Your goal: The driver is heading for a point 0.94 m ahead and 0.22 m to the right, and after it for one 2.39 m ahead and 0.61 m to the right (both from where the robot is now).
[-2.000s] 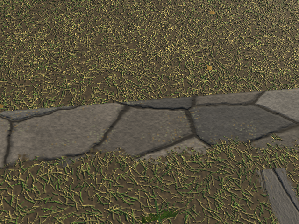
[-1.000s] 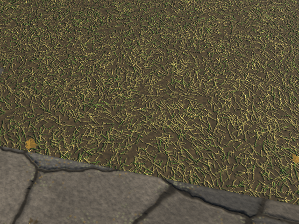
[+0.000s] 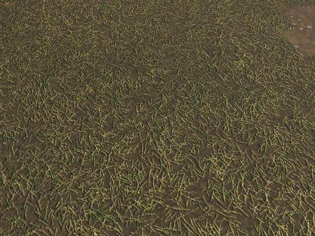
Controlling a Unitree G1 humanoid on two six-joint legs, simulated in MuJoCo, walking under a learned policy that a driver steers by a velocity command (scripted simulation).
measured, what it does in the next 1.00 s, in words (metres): walks ahead: left foot, then right foot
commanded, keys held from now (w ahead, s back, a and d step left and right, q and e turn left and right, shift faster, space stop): w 0.88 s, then w+e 0.12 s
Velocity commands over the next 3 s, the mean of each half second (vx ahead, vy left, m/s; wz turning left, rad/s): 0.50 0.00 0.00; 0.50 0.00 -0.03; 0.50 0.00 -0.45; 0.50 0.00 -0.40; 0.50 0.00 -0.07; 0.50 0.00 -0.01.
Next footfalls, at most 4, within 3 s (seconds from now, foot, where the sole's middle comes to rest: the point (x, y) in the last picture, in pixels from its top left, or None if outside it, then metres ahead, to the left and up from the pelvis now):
0.08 left None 0.23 0.14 -0.78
0.62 right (201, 225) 0.54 -0.11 -0.78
1.16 left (152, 159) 0.84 0.13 -0.78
1.70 right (219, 133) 1.03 -0.21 -0.78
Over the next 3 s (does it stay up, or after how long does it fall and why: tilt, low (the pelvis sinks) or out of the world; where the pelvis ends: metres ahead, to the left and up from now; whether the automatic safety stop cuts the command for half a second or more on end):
stays up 1.57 -0.44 0.01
